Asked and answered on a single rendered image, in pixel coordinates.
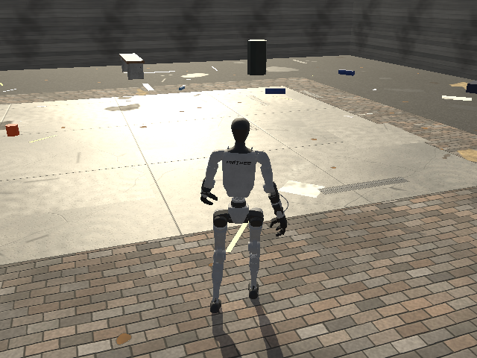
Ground right robot shin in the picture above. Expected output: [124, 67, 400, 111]
[249, 242, 260, 289]

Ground robot shin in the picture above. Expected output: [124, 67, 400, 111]
[212, 250, 224, 303]
[249, 242, 260, 289]

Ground robot left forearm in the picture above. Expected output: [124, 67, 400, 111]
[201, 177, 211, 198]

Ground robot right forearm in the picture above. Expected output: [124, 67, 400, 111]
[268, 181, 285, 219]

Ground right robot upper arm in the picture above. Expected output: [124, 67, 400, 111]
[255, 151, 275, 193]

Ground left robot hand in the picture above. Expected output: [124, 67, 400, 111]
[200, 193, 218, 205]

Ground left robot upper arm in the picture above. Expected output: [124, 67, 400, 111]
[203, 149, 224, 189]

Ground left robot shin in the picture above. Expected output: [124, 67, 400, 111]
[212, 250, 224, 303]

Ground right robot hand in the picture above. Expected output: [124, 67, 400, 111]
[270, 216, 287, 236]

